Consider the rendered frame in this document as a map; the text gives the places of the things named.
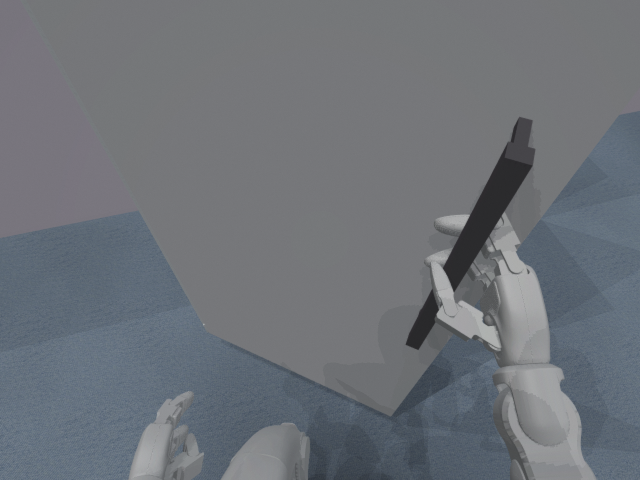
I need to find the right robot forearm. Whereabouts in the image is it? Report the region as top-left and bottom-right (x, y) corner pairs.
(492, 363), (597, 480)

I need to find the robot left hand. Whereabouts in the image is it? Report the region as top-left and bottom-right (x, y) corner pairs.
(128, 391), (204, 480)

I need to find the handle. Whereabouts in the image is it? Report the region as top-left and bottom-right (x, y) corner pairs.
(406, 117), (535, 350)

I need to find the left robot thigh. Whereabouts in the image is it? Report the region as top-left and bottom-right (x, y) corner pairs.
(221, 425), (310, 480)

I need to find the fridge door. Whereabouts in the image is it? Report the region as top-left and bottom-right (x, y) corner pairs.
(26, 0), (640, 417)

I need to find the robot right hand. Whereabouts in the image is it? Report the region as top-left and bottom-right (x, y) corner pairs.
(424, 212), (550, 368)

